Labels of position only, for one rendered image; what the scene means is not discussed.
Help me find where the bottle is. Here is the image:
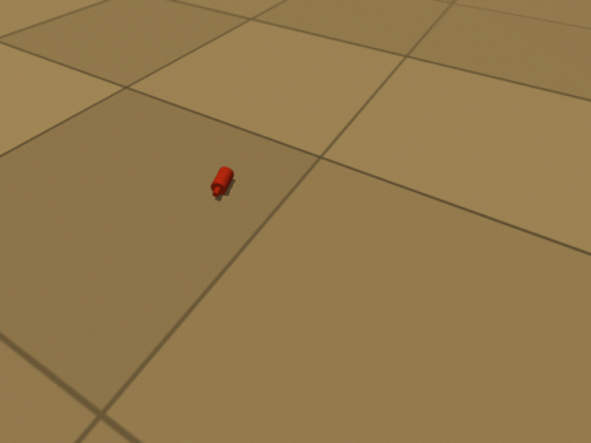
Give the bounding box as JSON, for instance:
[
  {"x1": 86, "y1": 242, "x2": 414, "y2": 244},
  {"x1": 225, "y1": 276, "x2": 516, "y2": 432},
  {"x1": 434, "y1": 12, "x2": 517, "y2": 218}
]
[{"x1": 211, "y1": 167, "x2": 234, "y2": 198}]

